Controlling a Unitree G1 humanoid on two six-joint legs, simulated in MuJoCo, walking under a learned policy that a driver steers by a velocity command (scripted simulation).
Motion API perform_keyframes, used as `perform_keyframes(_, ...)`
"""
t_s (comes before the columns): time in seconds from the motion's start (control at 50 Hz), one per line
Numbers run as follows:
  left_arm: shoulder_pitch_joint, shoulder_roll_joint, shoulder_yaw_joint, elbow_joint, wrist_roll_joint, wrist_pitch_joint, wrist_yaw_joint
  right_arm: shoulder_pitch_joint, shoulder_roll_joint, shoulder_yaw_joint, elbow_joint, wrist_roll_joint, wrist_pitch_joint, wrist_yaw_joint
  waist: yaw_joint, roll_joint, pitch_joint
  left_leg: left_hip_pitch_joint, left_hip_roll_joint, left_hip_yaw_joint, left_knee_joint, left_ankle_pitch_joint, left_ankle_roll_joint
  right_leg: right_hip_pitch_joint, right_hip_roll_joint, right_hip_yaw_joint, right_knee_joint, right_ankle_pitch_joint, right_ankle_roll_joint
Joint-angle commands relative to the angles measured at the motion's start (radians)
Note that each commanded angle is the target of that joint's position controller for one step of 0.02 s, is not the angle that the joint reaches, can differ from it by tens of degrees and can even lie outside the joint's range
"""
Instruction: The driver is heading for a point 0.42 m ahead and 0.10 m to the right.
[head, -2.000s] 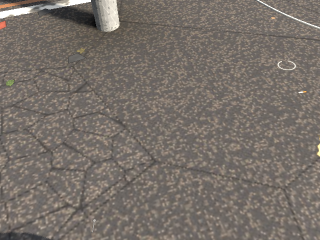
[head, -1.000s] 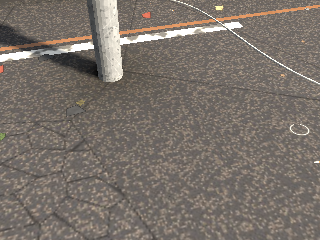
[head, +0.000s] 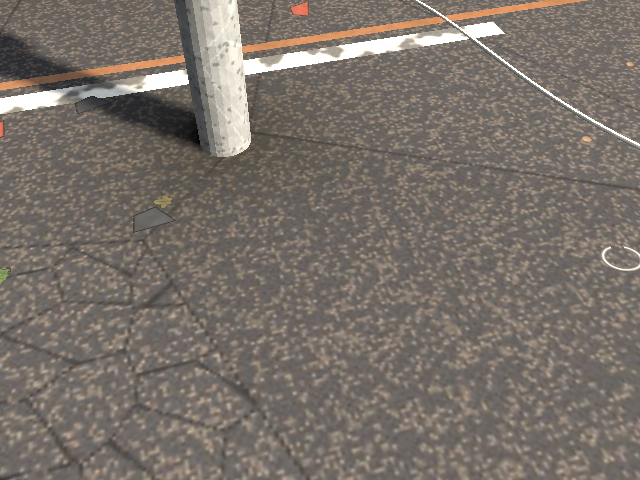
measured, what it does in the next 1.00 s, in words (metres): walks ahead: right foot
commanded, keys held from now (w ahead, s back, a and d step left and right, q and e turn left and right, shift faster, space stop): no key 0.26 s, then w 0.60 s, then no key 0.14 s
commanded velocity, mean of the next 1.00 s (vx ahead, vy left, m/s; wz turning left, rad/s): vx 0.24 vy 0.00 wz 0.00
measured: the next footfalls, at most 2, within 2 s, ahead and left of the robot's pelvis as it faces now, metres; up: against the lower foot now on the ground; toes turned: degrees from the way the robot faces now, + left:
right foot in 0.64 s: +0.17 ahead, -0.14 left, +0.00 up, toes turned -5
left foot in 1.10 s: +0.47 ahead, +0.01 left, +0.00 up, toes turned +4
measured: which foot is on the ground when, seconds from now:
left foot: down 0.00-0.64, up 0.66-1.00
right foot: down 0.00-0.34, up 0.36-0.62, down 0.64-1.00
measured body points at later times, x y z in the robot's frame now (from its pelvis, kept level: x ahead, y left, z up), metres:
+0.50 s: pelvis +0.03 -0.01 +0.00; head +0.03 -0.02 +0.45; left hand +0.04 +0.22 -0.16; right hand -0.08 -0.22 -0.16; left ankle -0.06 +0.09 -0.74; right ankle +0.03 -0.11 -0.71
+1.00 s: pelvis +0.24 -0.07 +0.00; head +0.27 -0.08 +0.44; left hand +0.15 +0.13 -0.15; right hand +0.38 -0.29 -0.15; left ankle +0.39 +0.04 -0.70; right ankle +0.13 -0.14 -0.74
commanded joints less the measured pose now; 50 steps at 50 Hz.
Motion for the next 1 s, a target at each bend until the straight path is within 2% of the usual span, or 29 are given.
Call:
perform_keyframes(0.02,0.069,0.069,0.008,-0.003,0.000,-0.002,0.001,0.089,-0.066,-0.007,0.002,0.000,-0.003,-0.002,0.000,0.000,0.048,-0.077,0.128,-0.103,-0.060,0.227,0.014,0.007,-0.115,0.109,-0.045,0.207,-0.023)
perform_keyframes(0.26,0.088,0.060,0.004,0.007,-0.001,-0.002,-0.001,0.117,-0.052,0.000,0.006,-0.001,-0.009,0.000,0.001,0.003,0.057,-0.096,0.128,-0.109,-0.068,0.199,0.016,-0.006,-0.114,0.107,-0.049,0.165,-0.019)
perform_keyframes(0.28,0.095,0.055,0.002,0.009,0.000,-0.001,-0.002,0.129,-0.048,0.001,0.009,-0.002,-0.009,0.001,-0.002,0.004,0.037,-0.088,0.120,-0.109,-0.081,0.119,0.020,-0.002,-0.105,0.102,-0.052,0.102,-0.020)
perform_keyframes(0.32,0.084,0.070,0.011,-0.002,0.004,0.003,-0.005,0.151,-0.083,-0.015,0.009,-0.003,-0.003,0.002,-0.013,0.034,0.058,-0.102,0.106,-0.131,-0.093,-0.147,0.050,-0.056,-0.052,0.062,0.014,-0.107,-0.032)
perform_keyframes(0.34,0.070,0.071,0.015,-0.015,0.009,0.005,-0.011,0.170,-0.107,-0.027,0.008,-0.003,0.003,0.004,-0.026,0.075,0.087,-0.110,0.130,-0.186,-0.119,-0.327,0.082,-0.131,-0.017,0.028,0.084,-0.227,-0.038)
perform_keyframes(0.38,0.005,0.046,0.013,-0.062,0.029,0.002,-0.026,0.242,-0.142,-0.047,0.017,-0.003,0.010,0.008,-0.065,0.139,0.189,-0.107,0.270,-0.368,-0.232,-0.580,0.167,-0.325,0.009,-0.047,0.257,-0.279,-0.037)
perform_keyframes(0.4,-0.034,0.042,0.013,-0.090,0.036,-0.006,-0.034,0.256,-0.142,-0.052,0.018,-0.005,0.007,0.009,-0.075,0.144,0.229,-0.120,0.330,-0.433,-0.267,-0.579,0.204,-0.385,-0.027,-0.043,0.343,-0.246,-0.040)
perform_keyframes(0.42,-0.067,0.058,0.019,-0.116,0.034,-0.014,-0.040,0.266,-0.138,-0.054,0.016,-0.015,0.000,0.011,-0.079,0.125,0.239,-0.096,0.359,-0.464,-0.284,-0.523,0.226,-0.455,-0.051,-0.021,0.422,-0.258,-0.042)
perform_keyframes(0.44,-0.080,0.069,0.025,-0.135,0.032,-0.024,-0.046,0.264,-0.143,-0.058,0.012,-0.022,-0.010,0.013,-0.070,0.099,0.232,-0.049,0.367,-0.461,-0.281,-0.446,0.236,-0.517,-0.072,0.001,0.471,-0.255,-0.042)
perform_keyframes(0.48,-0.084,0.082,0.035,-0.157,0.024,-0.045,-0.059,0.238,-0.144,-0.061,-0.003,-0.019,-0.031,0.016,-0.045,0.063,0.190,0.011,0.339,-0.387,-0.262,-0.295,0.214,-0.536,-0.092,0.015,0.454,-0.210,-0.037)
perform_keyframes(0.52,-0.097,0.082,0.042,-0.180,0.015,-0.055,-0.069,0.211,-0.148,-0.063,-0.017,-0.016,-0.047,0.017,-0.029,0.074,0.157,-0.013,0.297,-0.296,-0.238,-0.171,0.184,-0.449,-0.080,-0.005,0.376,-0.159,-0.032)
perform_keyframes(0.56,-0.091,0.079,0.048,-0.198,0.009,-0.054,-0.074,0.195,-0.158,-0.066,-0.025,-0.014,-0.057,0.020,-0.012,0.099,0.141,-0.086,0.271,-0.231,-0.205,-0.112,0.168,-0.320,-0.057,-0.038,0.293,-0.120,-0.035)
perform_keyframes(0.6,0.026,0.072,0.056,-0.169,0.003,-0.054,-0.072,0.159,-0.168,-0.068,-0.036,-0.005,-0.060,0.026,0.050,0.083,0.121,-0.227,0.231,-0.159,-0.105,-0.048,0.142,-0.072,-0.005,-0.093,0.184,-0.037,-0.040)
perform_keyframes(0.62,0.140,0.095,0.071,-0.130,0.004,-0.058,-0.066,0.161,-0.162,-0.065,-0.039,-0.008,-0.065,0.031,0.094,0.044,0.079,-0.291,0.192,-0.116,0.022,0.067,0.123,0.089,0.029,-0.100,0.149,-0.055,-0.046)
perform_keyframes(0.64,0.287,0.155,0.095,-0.093,0.014,-0.069,-0.053,0.153,-0.129,-0.053,-0.048,-0.012,-0.073,0.039,0.159,-0.076,0.010,-0.374,0.117,-0.022,0.288,0.135,0.086,0.251,-0.074,0.043,0.057,-0.151,-0.071)
perform_keyframes(0.66,0.423,0.273,0.119,-0.078,0.021,-0.071,-0.045,0.163,-0.049,-0.034,-0.104,-0.003,-0.077,0.049,0.170,-0.346,-0.075,-0.575,-0.021,0.088,0.672,-0.174,0.028,0.358,-0.369,0.561,-0.191,-0.469,-0.168)
perform_keyframes(0.68,0.361,0.238,0.106,-0.072,0.015,-0.055,-0.045,0.127,-0.109,-0.052,-0.123,-0.028,-0.072,0.060,0.112,-0.248,-0.023,-0.637,0.004,-0.043,0.849,-0.234,0.052,0.242,-0.404,0.755,-0.286,-0.600,-0.213)
perform_keyframes(0.7,0.213,0.210,0.095,-0.118,0.015,-0.054,-0.047,0.077,-0.108,-0.054,-0.143,-0.029,-0.069,0.069,0.049,-0.123,0.070,-0.679,0.071,-0.062,0.906,-0.130,0.067,0.142,-0.394,0.640,-0.261,-0.585,-0.201)
perform_keyframes(0.72,0.133,0.178,0.086,-0.146,0.011,-0.062,-0.054,0.047,-0.099,-0.051,-0.147,-0.023,-0.073,0.076,0.028,-0.037,0.095,-0.648,0.104,-0.071,0.870,-0.035,0.067,0.060,-0.351,0.511,-0.264,-0.416,-0.186)
perform_keyframes(0.74,0.101,0.162,0.078,-0.156,0.010,-0.072,-0.055,0.054,-0.085,-0.053,-0.143,-0.018,-0.074,0.078,-0.003,-0.020,0.087,-0.596,0.122,-0.070,0.824,0.012,0.061,0.021,-0.305,0.408,-0.265,-0.266,-0.164)
perform_keyframes(0.76,0.103,0.130,0.066,-0.149,0.009,-0.081,-0.051,0.073,-0.083,-0.055,-0.137,-0.025,-0.066,0.079,-0.023,-0.031,0.075,-0.558,0.132,-0.064,0.787,0.032,0.048,0.006,-0.269,0.326,-0.265,-0.148,-0.149)
perform_keyframes(0.78,0.126,0.115,0.059,-0.138,0.010,-0.089,-0.047,0.083,-0.082,-0.057,-0.134,-0.027,-0.057,0.081,-0.029,-0.041,0.059,-0.542,0.128,-0.049,0.773,0.050,0.040,0.016,-0.247,0.267,-0.261,-0.047,-0.145)
perform_keyframes(0.82,0.187,0.117,0.053,-0.116,0.008,-0.099,-0.041,0.039,-0.094,-0.064,-0.151,-0.025,-0.042,0.084,-0.030,-0.052,0.061,-0.584,0.123,-0.024,0.738,0.078,0.027,0.054,-0.234,0.203,-0.258,0.108,-0.151)
perform_keyframes(0.86,0.230,0.124,0.050,-0.105,0.009,-0.103,-0.040,-0.051,-0.091,-0.064,-0.182,-0.024,-0.033,0.086,-0.017,-0.051,0.076,-0.650,0.126,-0.005,0.687,0.117,0.013,0.085,-0.231,0.167,-0.264,0.195,-0.162)
perform_keyframes(0.88,0.240,0.118,0.045,-0.103,0.009,-0.104,-0.038,-0.097,-0.090,-0.064,-0.197,-0.024,-0.032,0.086,-0.012,-0.047,0.093,-0.668,0.120,0.009,0.644,0.131,0.004,0.089,-0.229,0.140,-0.253,0.328,-0.164)
perform_keyframes(0.94,0.240,0.102,0.030,-0.100,0.009,-0.104,-0.035,-0.210,-0.055,-0.048,-0.236,-0.014,-0.037,0.078,-0.002,-0.066,0.099,-0.558,0.070,0.067,0.415,0.196,-0.008,0.048,-0.178,0.022,-0.185,0.684,-0.137)
perform_keyframes(0.96,0.252,0.102,0.028,-0.094,0.008,-0.104,-0.033,-0.230,-0.048,-0.043,-0.239,-0.011,-0.038,0.076,0.007,-0.083,0.088,-0.502,0.049,0.087,0.352,0.223,-0.004,0.042,-0.167,0.001,-0.163,0.738,-0.125)
perform_keyframes(1.0,0.269,0.112,0.027,-0.081,0.008,-0.102,-0.028,-0.228,-0.060,-0.041,-0.234,-0.007,-0.040,0.067,0.012,-0.113,0.061,-0.420,0.020,0.096,0.288,0.259,0.013,0.067,-0.170,-0.002,-0.112,0.809,-0.114)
